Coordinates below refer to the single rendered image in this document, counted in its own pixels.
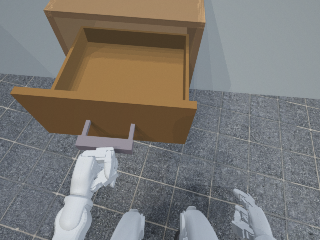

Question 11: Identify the robot left forearm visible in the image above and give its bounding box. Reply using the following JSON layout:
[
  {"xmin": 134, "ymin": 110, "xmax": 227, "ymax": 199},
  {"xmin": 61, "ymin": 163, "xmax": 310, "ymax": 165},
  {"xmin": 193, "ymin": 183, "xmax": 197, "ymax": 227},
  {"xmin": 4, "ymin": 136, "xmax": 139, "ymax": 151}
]
[{"xmin": 52, "ymin": 195, "xmax": 94, "ymax": 240}]

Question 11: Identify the handle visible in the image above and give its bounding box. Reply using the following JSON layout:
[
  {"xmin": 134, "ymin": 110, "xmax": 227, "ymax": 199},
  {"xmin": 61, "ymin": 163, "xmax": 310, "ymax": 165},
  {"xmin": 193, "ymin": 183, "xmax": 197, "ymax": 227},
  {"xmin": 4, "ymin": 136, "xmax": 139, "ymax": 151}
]
[{"xmin": 75, "ymin": 120, "xmax": 136, "ymax": 155}]

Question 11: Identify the right robot hand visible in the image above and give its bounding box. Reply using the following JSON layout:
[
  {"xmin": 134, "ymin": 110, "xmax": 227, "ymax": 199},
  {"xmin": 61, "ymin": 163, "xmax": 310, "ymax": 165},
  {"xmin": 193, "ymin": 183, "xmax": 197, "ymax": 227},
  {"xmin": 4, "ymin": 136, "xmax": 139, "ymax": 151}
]
[{"xmin": 232, "ymin": 189, "xmax": 273, "ymax": 240}]

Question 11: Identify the drawer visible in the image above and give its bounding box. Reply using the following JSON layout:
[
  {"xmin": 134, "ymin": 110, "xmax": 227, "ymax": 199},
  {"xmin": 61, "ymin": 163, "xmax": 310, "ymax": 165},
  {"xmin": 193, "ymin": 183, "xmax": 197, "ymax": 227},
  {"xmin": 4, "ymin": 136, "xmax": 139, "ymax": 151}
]
[{"xmin": 10, "ymin": 26, "xmax": 197, "ymax": 145}]

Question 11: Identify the right robot thigh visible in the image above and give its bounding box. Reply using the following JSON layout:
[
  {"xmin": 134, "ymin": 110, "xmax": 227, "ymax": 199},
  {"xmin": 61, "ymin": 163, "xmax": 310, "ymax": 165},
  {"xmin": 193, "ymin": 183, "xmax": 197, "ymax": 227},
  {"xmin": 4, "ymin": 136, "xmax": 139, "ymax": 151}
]
[{"xmin": 180, "ymin": 210, "xmax": 219, "ymax": 240}]

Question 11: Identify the left robot thigh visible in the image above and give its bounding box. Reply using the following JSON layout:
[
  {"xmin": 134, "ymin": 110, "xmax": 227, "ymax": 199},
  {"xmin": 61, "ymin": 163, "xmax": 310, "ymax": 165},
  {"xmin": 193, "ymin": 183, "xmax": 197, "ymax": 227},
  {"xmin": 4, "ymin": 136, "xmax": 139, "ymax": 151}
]
[{"xmin": 110, "ymin": 212, "xmax": 146, "ymax": 240}]

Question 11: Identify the robot thigh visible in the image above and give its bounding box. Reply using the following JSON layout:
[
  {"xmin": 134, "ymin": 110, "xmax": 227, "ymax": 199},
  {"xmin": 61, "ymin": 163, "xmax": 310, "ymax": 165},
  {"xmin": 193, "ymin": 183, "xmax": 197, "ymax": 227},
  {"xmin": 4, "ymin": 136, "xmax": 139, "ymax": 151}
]
[
  {"xmin": 110, "ymin": 212, "xmax": 146, "ymax": 240},
  {"xmin": 180, "ymin": 210, "xmax": 219, "ymax": 240}
]

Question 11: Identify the left robot hand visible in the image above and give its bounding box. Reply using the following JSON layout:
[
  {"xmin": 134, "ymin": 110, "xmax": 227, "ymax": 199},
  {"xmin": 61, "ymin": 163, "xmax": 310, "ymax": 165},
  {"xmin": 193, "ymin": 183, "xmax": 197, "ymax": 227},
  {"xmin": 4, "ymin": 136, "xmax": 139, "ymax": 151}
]
[{"xmin": 70, "ymin": 147, "xmax": 119, "ymax": 199}]

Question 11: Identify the cabinet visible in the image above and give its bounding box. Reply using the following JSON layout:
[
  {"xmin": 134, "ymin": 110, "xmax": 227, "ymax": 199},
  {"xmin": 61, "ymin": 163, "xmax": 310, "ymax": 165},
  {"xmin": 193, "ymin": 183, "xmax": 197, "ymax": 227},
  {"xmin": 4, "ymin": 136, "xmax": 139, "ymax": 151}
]
[{"xmin": 43, "ymin": 0, "xmax": 206, "ymax": 144}]

